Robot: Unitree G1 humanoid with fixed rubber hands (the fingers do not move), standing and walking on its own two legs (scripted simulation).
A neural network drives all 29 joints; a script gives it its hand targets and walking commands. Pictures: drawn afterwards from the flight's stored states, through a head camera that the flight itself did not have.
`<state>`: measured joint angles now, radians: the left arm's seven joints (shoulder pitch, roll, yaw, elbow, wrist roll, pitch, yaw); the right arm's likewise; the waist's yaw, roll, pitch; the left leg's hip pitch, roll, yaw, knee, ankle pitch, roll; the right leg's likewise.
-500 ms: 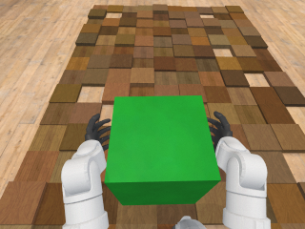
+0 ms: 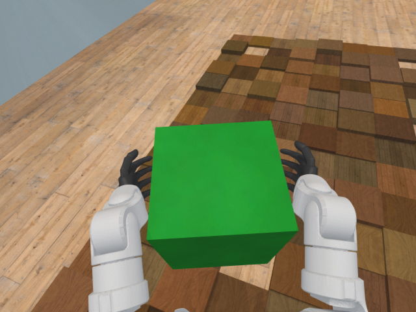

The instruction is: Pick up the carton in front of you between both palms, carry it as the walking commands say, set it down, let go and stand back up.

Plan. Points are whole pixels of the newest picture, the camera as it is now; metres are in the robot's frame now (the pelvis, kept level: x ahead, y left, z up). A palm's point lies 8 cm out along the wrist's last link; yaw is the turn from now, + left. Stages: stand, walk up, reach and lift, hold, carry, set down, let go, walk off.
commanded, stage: carry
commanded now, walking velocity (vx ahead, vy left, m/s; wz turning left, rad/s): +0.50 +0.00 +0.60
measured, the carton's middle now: (217, 202) +0.33 +0.00 +0.04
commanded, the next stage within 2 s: none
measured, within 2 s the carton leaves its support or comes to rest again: neither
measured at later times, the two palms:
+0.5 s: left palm (166, 96) +0.64 +0.12 +0.09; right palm (277, 85) +0.67 -0.18 +0.08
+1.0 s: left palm (204, 39) +1.05 +0.02 +0.06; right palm (286, 42) +0.96 -0.28 +0.07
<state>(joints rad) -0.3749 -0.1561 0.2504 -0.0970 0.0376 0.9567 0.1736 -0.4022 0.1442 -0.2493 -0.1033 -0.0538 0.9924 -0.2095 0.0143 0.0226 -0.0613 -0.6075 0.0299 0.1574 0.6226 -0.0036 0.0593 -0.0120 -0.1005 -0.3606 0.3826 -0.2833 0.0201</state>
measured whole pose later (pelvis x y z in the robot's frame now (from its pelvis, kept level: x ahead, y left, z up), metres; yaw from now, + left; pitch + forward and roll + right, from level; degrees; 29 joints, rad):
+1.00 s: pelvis +0.68 -0.04 -0.06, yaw -17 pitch +6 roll +1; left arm -0.45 -0.06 0.24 -0.14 -0.04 0.98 0.21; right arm -0.46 0.16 -0.22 -0.13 -0.03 0.95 -0.24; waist 0.00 -0.04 -0.04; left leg -0.54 0.01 0.12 0.59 -0.15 0.06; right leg -0.36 0.09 0.07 1.21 -0.45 -0.05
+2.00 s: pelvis +1.22 -0.29 +0.01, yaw -30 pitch +5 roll +0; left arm -0.48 -0.15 0.33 -0.20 0.05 1.06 0.22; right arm -0.51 0.13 -0.25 -0.14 0.04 1.05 -0.21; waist -0.11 0.00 -0.03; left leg -0.42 -0.05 0.03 0.54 -0.33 0.10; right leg -0.59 0.01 -0.01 0.96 -0.48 0.00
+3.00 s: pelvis +1.78 -0.51 -0.02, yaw -12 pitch +6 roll +1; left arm -0.39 -0.16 0.28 -0.08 0.03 1.00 0.16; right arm -0.42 0.18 -0.30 -0.09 -0.07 1.00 -0.20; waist 0.07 0.01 -0.04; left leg -0.70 0.02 0.02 1.14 -0.40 0.02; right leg -0.36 0.03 -0.06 0.56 -0.31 -0.08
